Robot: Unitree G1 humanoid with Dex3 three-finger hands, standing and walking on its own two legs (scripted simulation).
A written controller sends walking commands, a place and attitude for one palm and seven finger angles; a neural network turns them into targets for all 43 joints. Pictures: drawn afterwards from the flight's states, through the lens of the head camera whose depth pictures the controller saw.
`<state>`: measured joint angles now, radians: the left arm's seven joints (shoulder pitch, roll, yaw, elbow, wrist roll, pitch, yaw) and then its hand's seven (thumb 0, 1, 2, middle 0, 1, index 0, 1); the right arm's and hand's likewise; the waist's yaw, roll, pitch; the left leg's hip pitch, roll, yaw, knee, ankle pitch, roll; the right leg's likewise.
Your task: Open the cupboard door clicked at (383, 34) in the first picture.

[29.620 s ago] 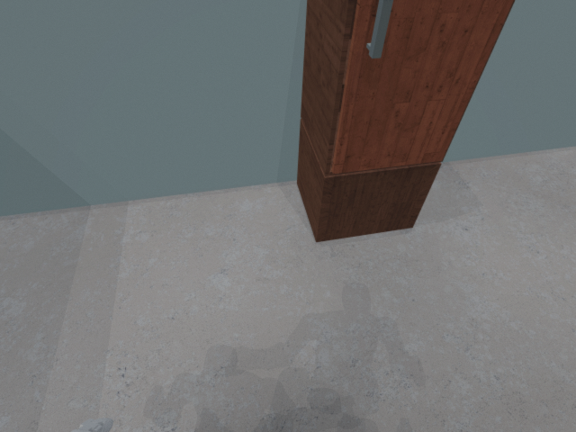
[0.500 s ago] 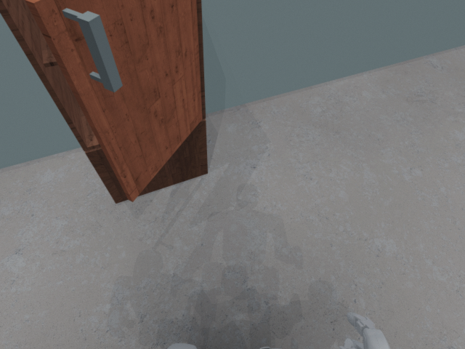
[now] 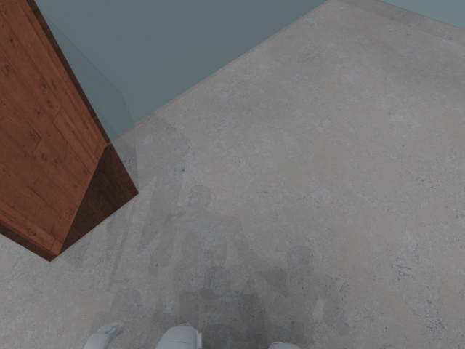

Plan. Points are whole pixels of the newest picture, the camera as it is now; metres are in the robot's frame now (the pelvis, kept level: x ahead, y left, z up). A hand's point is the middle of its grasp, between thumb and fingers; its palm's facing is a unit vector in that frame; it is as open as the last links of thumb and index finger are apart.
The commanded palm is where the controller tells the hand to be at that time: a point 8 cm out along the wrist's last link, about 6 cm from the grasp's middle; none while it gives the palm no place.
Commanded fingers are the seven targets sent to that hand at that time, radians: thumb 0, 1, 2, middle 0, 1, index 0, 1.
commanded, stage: walk to a spot facing it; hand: left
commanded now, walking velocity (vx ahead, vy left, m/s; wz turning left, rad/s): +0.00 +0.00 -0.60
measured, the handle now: out of the picture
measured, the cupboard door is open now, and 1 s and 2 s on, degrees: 39 39 39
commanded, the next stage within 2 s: turn to face it in 1.58 s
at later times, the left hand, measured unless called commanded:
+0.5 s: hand (191, 275) +0.27 +0.10 -0.16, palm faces -0.36 -0.91 -0.21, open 7.4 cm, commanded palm none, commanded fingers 0.00 0.90 0.90 -0.20 -0.30 -0.20 -0.30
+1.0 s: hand (224, 217) +0.41 +0.04 -0.17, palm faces -0.49 -0.86 -0.16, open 7.4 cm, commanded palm none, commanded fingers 0.00 0.90 0.90 -0.20 -0.30 -0.20 -0.30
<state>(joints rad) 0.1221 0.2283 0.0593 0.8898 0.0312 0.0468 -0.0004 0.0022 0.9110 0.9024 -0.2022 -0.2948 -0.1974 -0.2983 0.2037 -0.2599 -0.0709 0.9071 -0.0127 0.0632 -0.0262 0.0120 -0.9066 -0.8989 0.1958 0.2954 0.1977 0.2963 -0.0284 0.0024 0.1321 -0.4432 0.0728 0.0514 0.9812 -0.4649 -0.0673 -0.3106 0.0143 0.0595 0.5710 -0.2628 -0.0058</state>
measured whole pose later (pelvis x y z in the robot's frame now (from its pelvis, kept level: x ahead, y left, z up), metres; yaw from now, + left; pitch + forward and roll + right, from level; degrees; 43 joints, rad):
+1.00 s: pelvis +0.27 -0.10 +0.01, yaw -33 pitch +1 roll +0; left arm 0.20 0.21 0.09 1.01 0.03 0.01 -0.05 0.01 0.92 0.90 -0.20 -0.29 -0.19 -0.30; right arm 0.26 -0.15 -0.03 0.95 -0.04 -0.08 -0.03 0.00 -0.92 -0.90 0.20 0.30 0.20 0.30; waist 0.02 -0.04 0.08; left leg -0.20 0.09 0.20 0.46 -0.27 0.00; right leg -0.54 -0.06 -0.04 1.16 -0.30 0.00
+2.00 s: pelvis +0.61 -0.43 +0.00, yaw -31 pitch +1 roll +0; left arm 0.13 0.20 0.07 0.99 0.02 -0.01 0.01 0.02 0.95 0.90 -0.20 -0.29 -0.20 -0.30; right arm 0.29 -0.18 -0.05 1.07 -0.03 0.01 -0.02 0.00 -0.93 -0.90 0.20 0.30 0.20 0.30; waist -0.03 0.02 0.07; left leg -0.28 0.01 0.01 0.55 -0.29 0.00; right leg -0.38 -0.06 -0.06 0.66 -0.29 0.06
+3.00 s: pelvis +0.69 -0.56 +0.01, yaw +8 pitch +1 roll +3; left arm 0.20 0.16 0.04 0.89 0.03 0.00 0.03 0.00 0.92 0.90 -0.21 -0.30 -0.20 -0.30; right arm 0.15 -0.24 -0.08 0.95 -0.02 0.08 0.03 0.01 -0.91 -0.90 0.20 0.30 0.20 0.30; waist -0.03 0.00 0.11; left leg -0.47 0.02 0.05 1.02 -0.45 -0.07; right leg -0.22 -0.13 -0.19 0.53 -0.31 -0.01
